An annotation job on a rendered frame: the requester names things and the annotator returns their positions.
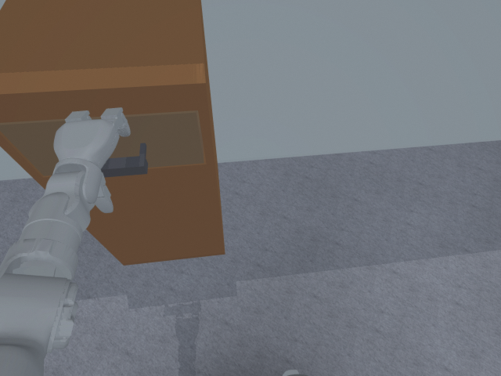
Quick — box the robot left hand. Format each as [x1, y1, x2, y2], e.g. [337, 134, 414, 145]
[53, 107, 131, 213]

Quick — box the robot left upper arm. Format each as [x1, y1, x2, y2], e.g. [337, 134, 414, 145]
[0, 273, 78, 376]

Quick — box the robot left forearm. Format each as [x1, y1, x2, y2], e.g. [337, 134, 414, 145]
[0, 158, 103, 282]

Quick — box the handle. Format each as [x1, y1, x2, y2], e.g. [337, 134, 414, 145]
[101, 143, 148, 178]

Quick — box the drawer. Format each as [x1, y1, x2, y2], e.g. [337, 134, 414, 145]
[0, 110, 204, 176]

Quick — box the cabinet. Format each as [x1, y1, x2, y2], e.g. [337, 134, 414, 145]
[0, 0, 225, 266]

